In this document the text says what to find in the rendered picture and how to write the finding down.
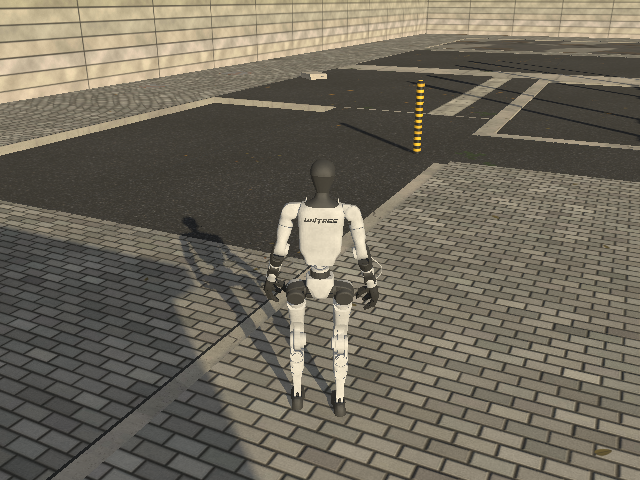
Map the right robot shin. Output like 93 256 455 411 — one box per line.
333 336 348 403

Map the right robot hand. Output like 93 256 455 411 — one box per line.
356 284 379 310

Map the right robot upper arm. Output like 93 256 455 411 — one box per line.
343 203 368 260

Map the left robot hand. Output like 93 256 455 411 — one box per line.
263 278 286 302

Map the robot right foot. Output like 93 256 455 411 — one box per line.
331 390 346 417

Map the left robot upper arm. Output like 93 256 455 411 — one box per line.
273 202 301 256

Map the robot left forearm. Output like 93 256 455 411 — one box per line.
266 241 284 282

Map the robot right forearm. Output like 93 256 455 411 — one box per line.
358 244 377 288

